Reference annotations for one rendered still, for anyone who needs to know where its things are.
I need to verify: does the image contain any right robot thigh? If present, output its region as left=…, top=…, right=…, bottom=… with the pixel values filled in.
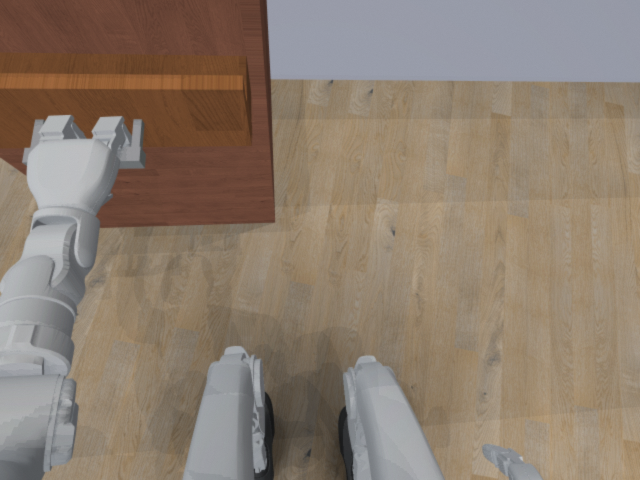
left=343, top=362, right=445, bottom=480

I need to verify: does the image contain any robot left hand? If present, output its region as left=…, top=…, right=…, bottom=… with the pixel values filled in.
left=27, top=115, right=132, bottom=216

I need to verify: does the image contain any left robot upper arm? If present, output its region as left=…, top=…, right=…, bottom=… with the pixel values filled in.
left=0, top=374, right=79, bottom=480

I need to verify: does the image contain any robot right hand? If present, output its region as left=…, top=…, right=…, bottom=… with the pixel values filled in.
left=482, top=444, right=543, bottom=480

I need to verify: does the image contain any cabinet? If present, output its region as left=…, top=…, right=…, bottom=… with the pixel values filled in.
left=0, top=0, right=275, bottom=228

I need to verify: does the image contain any drawer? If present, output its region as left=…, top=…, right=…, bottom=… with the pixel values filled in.
left=0, top=52, right=252, bottom=148

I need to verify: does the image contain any robot right shin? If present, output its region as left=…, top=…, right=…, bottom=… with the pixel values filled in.
left=347, top=355, right=396, bottom=480

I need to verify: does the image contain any robot left forearm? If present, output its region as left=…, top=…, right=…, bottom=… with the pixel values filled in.
left=0, top=206, right=100, bottom=377

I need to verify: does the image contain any handle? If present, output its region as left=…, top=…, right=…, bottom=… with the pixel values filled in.
left=22, top=119, right=146, bottom=169

